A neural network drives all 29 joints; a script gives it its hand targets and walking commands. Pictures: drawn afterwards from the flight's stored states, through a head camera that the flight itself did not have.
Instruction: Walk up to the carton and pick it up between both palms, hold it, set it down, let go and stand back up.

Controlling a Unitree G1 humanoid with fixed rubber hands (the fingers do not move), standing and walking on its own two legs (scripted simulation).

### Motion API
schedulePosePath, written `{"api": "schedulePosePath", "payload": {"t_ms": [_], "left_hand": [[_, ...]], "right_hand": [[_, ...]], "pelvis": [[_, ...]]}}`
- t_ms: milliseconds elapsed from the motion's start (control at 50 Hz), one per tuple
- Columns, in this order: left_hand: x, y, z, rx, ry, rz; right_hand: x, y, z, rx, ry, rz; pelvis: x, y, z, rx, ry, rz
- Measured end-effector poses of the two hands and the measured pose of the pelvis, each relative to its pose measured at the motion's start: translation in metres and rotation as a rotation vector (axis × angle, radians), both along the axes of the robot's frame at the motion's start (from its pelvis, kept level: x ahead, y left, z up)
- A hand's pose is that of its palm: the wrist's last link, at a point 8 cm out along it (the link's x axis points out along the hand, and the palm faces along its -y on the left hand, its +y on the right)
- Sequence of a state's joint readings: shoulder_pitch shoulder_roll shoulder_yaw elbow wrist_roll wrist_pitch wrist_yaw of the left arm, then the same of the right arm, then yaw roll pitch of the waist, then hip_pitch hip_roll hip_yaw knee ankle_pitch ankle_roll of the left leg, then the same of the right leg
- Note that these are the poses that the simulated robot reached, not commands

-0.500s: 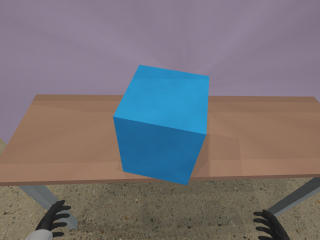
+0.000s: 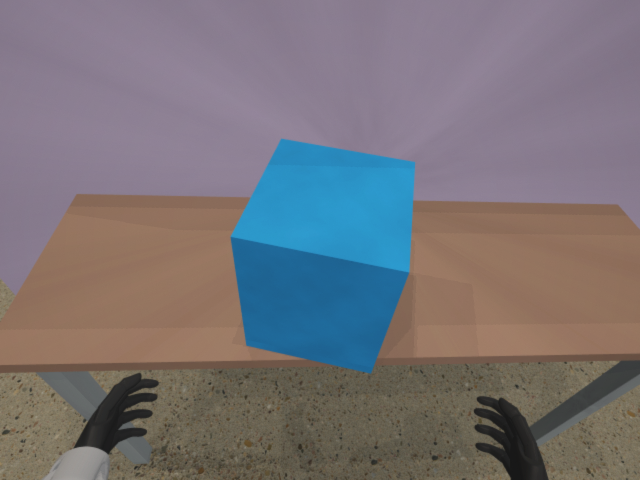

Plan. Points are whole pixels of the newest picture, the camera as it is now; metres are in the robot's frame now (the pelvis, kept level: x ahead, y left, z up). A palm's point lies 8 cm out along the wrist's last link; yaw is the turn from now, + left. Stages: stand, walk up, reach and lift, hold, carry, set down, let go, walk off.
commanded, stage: reach and lift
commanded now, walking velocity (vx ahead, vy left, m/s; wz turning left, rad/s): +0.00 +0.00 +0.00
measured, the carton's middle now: (326, 258) +0.44 +0.01 +0.03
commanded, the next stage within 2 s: none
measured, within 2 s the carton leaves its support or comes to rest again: neither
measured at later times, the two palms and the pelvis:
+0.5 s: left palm (119, 401) +0.22 +0.25 +0.01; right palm (493, 426) +0.20 -0.17 +0.03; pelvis +0.03 -0.01 +0.00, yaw +0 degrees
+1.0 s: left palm (133, 345) +0.27 +0.24 +0.05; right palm (484, 380) +0.24 -0.16 +0.06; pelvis +0.04 -0.01 +0.00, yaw +0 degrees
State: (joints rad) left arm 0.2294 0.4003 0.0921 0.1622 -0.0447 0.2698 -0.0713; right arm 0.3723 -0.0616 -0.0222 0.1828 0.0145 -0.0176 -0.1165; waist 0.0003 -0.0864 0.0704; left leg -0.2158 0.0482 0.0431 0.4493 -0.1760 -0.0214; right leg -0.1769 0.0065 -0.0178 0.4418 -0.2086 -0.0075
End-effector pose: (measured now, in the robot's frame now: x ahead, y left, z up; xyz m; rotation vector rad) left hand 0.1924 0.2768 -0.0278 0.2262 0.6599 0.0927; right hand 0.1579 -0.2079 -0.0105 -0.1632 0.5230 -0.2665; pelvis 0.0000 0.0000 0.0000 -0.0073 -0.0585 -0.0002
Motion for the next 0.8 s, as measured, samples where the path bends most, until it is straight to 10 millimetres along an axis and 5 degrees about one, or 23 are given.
{"api": "schedulePosePath", "payload": {"t_ms": [580,800], "left_hand": [[0.037,-0.028,0.05,-0.092,-0.292,-0.13],[0.048,-0.03,0.061,-0.128,-0.345,-0.113]], "right_hand": [[0.043,0.046,0.047,0.157,-0.262,-0.067],[0.053,0.049,0.058,0.165,-0.27,-0.068]], "pelvis": [[0.029,-0.005,0.003,0.007,0.046,0.001],[0.034,-0.006,0.003,0.007,0.053,0.001]]}}
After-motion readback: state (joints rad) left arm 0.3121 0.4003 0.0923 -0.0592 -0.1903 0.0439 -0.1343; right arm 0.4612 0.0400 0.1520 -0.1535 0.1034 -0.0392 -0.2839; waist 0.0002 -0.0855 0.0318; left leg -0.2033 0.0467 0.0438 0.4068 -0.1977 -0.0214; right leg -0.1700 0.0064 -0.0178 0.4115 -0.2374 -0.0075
